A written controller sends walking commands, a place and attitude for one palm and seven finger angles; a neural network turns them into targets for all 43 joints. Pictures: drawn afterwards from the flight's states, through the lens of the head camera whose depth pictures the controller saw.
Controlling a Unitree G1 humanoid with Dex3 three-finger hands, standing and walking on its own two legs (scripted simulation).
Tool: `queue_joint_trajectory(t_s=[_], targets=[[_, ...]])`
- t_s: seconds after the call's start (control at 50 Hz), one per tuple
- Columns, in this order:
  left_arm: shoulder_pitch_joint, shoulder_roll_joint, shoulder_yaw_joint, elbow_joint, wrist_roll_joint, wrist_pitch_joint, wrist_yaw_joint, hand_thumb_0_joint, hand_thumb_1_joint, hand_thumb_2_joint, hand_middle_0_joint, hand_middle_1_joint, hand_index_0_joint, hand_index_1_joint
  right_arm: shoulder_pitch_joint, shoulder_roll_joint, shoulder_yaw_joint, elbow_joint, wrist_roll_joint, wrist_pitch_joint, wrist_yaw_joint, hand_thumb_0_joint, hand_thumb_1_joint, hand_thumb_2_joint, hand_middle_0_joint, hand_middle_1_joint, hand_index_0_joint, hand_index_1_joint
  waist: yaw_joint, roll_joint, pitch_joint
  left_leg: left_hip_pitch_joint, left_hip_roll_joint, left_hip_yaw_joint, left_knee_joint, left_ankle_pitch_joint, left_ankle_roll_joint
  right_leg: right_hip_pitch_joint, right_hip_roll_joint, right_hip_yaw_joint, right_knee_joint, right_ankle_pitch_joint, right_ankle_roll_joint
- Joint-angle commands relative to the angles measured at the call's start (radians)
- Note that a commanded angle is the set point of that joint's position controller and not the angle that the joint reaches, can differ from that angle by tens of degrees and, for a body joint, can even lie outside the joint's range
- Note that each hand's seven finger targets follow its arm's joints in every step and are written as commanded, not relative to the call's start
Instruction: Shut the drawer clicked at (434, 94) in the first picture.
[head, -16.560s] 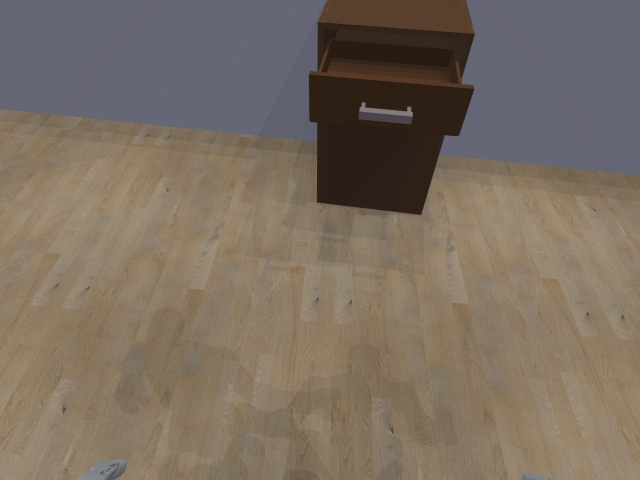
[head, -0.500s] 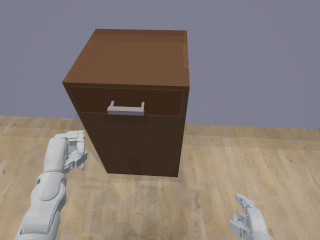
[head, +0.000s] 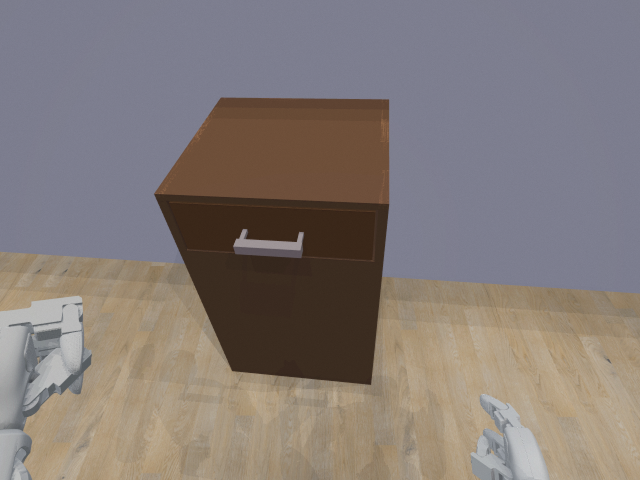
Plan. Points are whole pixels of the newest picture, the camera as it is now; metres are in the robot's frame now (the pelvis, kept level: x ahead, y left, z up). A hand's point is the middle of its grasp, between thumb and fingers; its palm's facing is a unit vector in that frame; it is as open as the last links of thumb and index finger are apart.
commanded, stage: draw the hand back to the body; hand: left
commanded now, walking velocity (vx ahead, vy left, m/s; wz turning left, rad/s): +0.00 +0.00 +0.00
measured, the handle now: (270, 241) +0.58 +0.19 -0.09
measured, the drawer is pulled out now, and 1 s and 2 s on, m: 0.00 0.00 0.00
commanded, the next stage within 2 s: step back with the hand held close in 0.12 s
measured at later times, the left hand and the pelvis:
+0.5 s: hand (95, 356) +0.18 +0.24 +0.15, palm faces +0.28 -0.81 -0.51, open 3.2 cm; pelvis -0.01 +0.00 +0.00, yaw +0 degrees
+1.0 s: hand (6, 447) +0.10 +0.27 +0.16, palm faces +0.33 -0.79 -0.52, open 3.2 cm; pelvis -0.09 +0.02 -0.01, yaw +1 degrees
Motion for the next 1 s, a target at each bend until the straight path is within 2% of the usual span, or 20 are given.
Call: queue_joint_trajectory(t_s=[0.0, 0.04, 0.1, 0.16, 0.22, 0.24, 0.26, 0.28, 0.3, 0.34, 0.4, 0.48, 0.58, 0.62, 0.74, 0.78, 0.82, 0.84, 0.92, 0.98], targets=[[-0.091, 0.119, 0.072, -0.137, -0.006, -0.050, 0.005, 0.000, 0.900, 0.900, -1.400, -1.600, -1.400, -1.600, -0.138, -0.092, -0.037, -0.156, -0.003, -0.062, -0.017, 0.000, -0.900, -0.900, 0.200, 0.300, 0.200, 0.300, -0.024, -0.075, -0.002, 0.181, -0.015, 0.023, -0.029, 0.147, 0.054, -0.226, 0.011, -0.019, -0.084, 0.259, 0.007], [-0.114, 0.128, 0.074, -0.130, -0.006, -0.050, 0.006, 0.000, 0.900, 0.900, -1.400, -1.600, -1.400, -1.600, -0.139, -0.093, -0.037, -0.156, -0.004, -0.065, -0.023, 0.000, -0.900, -0.900, 0.200, 0.300, 0.200, 0.300, -0.022, -0.069, -0.002, 0.186, -0.018, 0.025, -0.032, 0.128, 0.057, -0.226, 0.007, -0.011, -0.096, 0.234, 0.009], [-0.123, 0.145, 0.088, -0.171, -0.002, -0.061, 0.011, 0.000, 0.900, 0.900, -1.400, -1.600, -1.400, -1.600, -0.147, -0.089, -0.036, -0.159, -0.009, -0.072, -0.028, 0.000, -0.900, -0.900, 0.200, 0.300, 0.200, 0.300, -0.007, -0.054, -0.061, 0.201, -0.023, 0.027, -0.020, 0.180, 0.062, -0.188, 0.001, -0.008, -0.075, 0.298, 0.006], [-0.132, 0.153, 0.090, -0.196, 0.000, -0.063, 0.012, 0.000, 0.900, 0.900, -1.400, -1.600, -1.400, -1.600, -0.156, -0.085, -0.030, -0.158, -0.010, -0.083, -0.029, 0.000, -0.900, -0.900, 0.200, 0.300, 0.200, 0.300, -0.004, -0.014, -0.046, 0.201, -0.024, 0.024, -0.021, 0.186, 0.057, -0.189, 0.001, -0.007, -0.080, 0.307, 0.002], [-0.107, 0.170, 0.115, -0.189, 0.001, -0.061, 0.014, 0.000, 0.900, 0.900, -1.400, -1.600, -1.400, -1.600, -0.154, -0.085, -0.032, -0.151, -0.014, -0.091, -0.029, 0.000, -0.900, -0.900, 0.200, 0.300, 0.200, 0.300, 0.003, -0.026, -0.054, 0.205, -0.026, 0.025, -0.017, 0.219, 0.055, -0.179, 0.009, -0.007, -0.087, 0.345, 0.002], [-0.187, 0.276, 0.220, -0.257, 0.016, -0.099, 0.018, 0.000, 0.900, 0.900, -1.400, -1.600, -1.400, -1.600, -0.121, -0.112, -0.043, -0.169, -0.017, -0.053, -0.018, 0.000, -0.900, -0.900, 0.200, 0.300, 0.200, 0.300, -0.060, -0.053, 0.041, 0.133, -0.011, 0.014, 0.032, 0.207, 0.068, -0.278, -0.045, 0.033, -0.122, 0.408, 0.023], [-0.098, 0.214, 0.181, -0.165, 0.015, -0.105, 0.010, 0.000, 0.900, 0.900, -1.400, -1.600, -1.400, -1.600, -0.127, -0.096, -0.045, -0.152, -0.019, -0.032, -0.013, 0.000, -0.900, -0.900, 0.200, 0.300, 0.200, 0.300, -0.060, -0.070, 0.033, 0.121, -0.010, 0.011, 0.042, 0.212, 0.067, -0.274, -0.059, 0.016, -0.108, 0.420, 0.025], [-0.044, 0.180, 0.154, -0.153, 0.017, -0.111, 0.004, 0.000, 0.900, 0.900, -1.400, -1.600, -1.400, -1.600, -0.119, -0.095, -0.049, -0.164, -0.019, -0.014, -0.008, 0.000, -0.900, -0.900, 0.200, 0.300, 0.200, 0.300, -0.061, -0.082, 0.009, 0.117, -0.005, 0.008, 0.038, 0.237, 0.066, -0.258, -0.058, 0.009, -0.091, 0.433, 0.030], [-0.012, 0.170, 0.147, -0.157, 0.015, -0.115, 0.001, 0.000, 0.900, 0.900, -1.400, -1.600, -1.400, -1.600, -0.119, -0.096, -0.054, -0.174, -0.016, 0.000, -0.005, 0.000, -0.900, -0.900, 0.200, 0.300, 0.200, 0.300, -0.062, -0.057, -0.017, 0.119, -0.001, 0.009, 0.033, 0.261, 0.068, -0.250, -0.058, 0.009, -0.075, 0.435, 0.033], [0.033, 0.172, 0.154, -0.189, 0.012, -0.129, -0.002, 0.000, 0.900, 0.900, -1.400, -1.600, -1.400, -1.600, -0.111, -0.099, -0.063, -0.185, -0.015, 0.018, -0.003, 0.000, -0.900, -0.900, 0.200, 0.300, 0.200, 0.300, -0.060, -0.020, -0.079, 0.140, 0.007, 0.010, 0.026, 0.366, 0.070, -0.221, -0.051, -0.002, -0.041, 0.475, 0.037], [0.076, 0.193, 0.176, -0.223, 0.005, -0.132, 0.002, 0.000, 0.900, 0.900, -1.400, -1.600, -1.400, -1.600, -0.109, -0.099, -0.071, -0.206, -0.010, 0.042, -0.002, 0.000, -0.900, -0.900, 0.200, 0.300, 0.200, 0.300, -0.056, -0.035, -0.154, 0.167, 0.019, 0.009, 0.032, 0.508, 0.072, -0.201, -0.040, -0.012, -0.003, 0.530, 0.046], [0.101, 0.208, 0.188, -0.237, -0.004, -0.129, 0.011, 0.000, 0.900, 0.900, -1.400, -1.600, -1.400, -1.600, -0.102, -0.102, -0.078, -0.219, -0.006, 0.059, -0.007, 0.000, -0.900, -0.900, 0.200, 0.300, 0.200, 0.300, -0.057, -0.047, -0.178, 0.153, 0.028, -0.001, 0.024, 0.542, 0.067, -0.200, -0.028, -0.020, 0.018, 0.503, 0.045], [0.121, 0.216, 0.194, -0.253, -0.008, -0.139, 0.025, 0.000, 0.900, 0.900, -1.400, -1.600, -1.400, -1.600, -0.096, -0.106, -0.086, -0.222, -0.001, 0.059, -0.008, 0.000, -0.900, -0.900, 0.200, 0.300, 0.200, 0.300, -0.061, -0.034, -0.172, 0.107, 0.034, -0.007, 0.008, 0.449, 0.062, -0.224, -0.022, -0.013, 0.022, 0.408, 0.043], [0.122, 0.231, 0.205, -0.258, -0.009, -0.144, 0.031, 0.000, 0.900, 0.900, -1.400, -1.600, -1.400, -1.600, -0.097, -0.109, -0.088, -0.222, -0.002, 0.053, -0.012, 0.000, -0.900, -0.900, 0.200, 0.300, 0.200, 0.300, -0.062, -0.027, -0.161, 0.079, 0.035, -0.017, -0.013, 0.368, 0.061, -0.236, -0.019, -0.011, 0.017, 0.344, 0.042], [0.113, 0.220, 0.194, -0.265, -0.001, -0.179, 0.046, 0.000, 0.900, 0.900, -1.400, -1.600, -1.400, -1.600, -0.091, -0.113, -0.086, -0.216, -0.001, 0.021, -0.017, 0.000, -0.900, -0.900, 0.200, 0.300, 0.200, 0.300, -0.079, 0.011, -0.094, -0.061, 0.044, -0.060, -0.094, 0.001, 0.059, -0.247, -0.001, -0.001, 0.013, 0.131, 0.032], [0.115, 0.215, 0.195, -0.257, 0.001, -0.192, 0.050, 0.000, 0.900, 0.900, -1.400, -1.600, -1.400, -1.600, -0.090, -0.114, -0.086, -0.213, -0.002, 0.010, -0.017, 0.000, -0.900, -0.900, 0.200, 0.300, 0.200, 0.300, -0.080, 0.005, -0.078, -0.119, 0.048, -0.079, -0.116, -0.095, 0.063, -0.235, 0.006, 0.002, 0.014, 0.078, 0.031], [0.100, 0.231, 0.209, -0.273, 0.006, -0.205, 0.053, 0.000, 0.900, 0.900, -1.400, -1.600, -1.400, -1.600, -0.094, -0.122, -0.088, -0.214, -0.005, -0.004, -0.019, 0.000, -0.900, -0.900, 0.200, 0.300, 0.200, 0.300, -0.080, 0.035, -0.069, -0.181, 0.059, -0.105, -0.146, -0.186, 0.070, -0.210, 0.019, 0.005, 0.027, 0.028, 0.032], [0.112, 0.215, 0.204, -0.253, 0.010, -0.210, 0.054, 0.000, 0.900, 0.900, -1.400, -1.600, -1.400, -1.600, -0.090, -0.118, -0.085, -0.211, -0.005, -0.009, -0.019, 0.000, -0.900, -0.900, 0.200, 0.300, 0.200, 0.300, -0.079, 0.040, -0.058, -0.211, 0.066, -0.113, -0.158, -0.223, 0.073, -0.200, 0.024, 0.003, 0.040, 0.008, 0.031], [0.098, 0.222, 0.217, -0.284, 0.020, -0.226, 0.053, 0.000, 0.900, 0.900, -1.400, -1.600, -1.400, -1.600, -0.089, -0.128, -0.092, -0.208, -0.010, -0.034, -0.018, 0.000, -0.900, -0.900, 0.200, 0.300, 0.200, 0.300, -0.076, 0.066, -0.078, -0.292, 0.083, -0.130, -0.178, -0.311, 0.081, -0.147, 0.041, 0.008, 0.082, -0.018, 0.030], [0.108, 0.210, 0.211, -0.283, 0.022, -0.229, 0.053, 0.000, 0.900, 0.900, -1.400, -1.600, -1.400, -1.600, -0.080, -0.120, -0.091, -0.199, -0.012, -0.049, -0.015, 0.000, -0.900, -0.900, 0.200, 0.300, 0.200, 0.300, -0.073, 0.046, -0.080, -0.302, 0.072, -0.117, -0.148, -0.304, 0.074, -0.166, 0.033, 0.019, 0.075, -0.043, 0.021]])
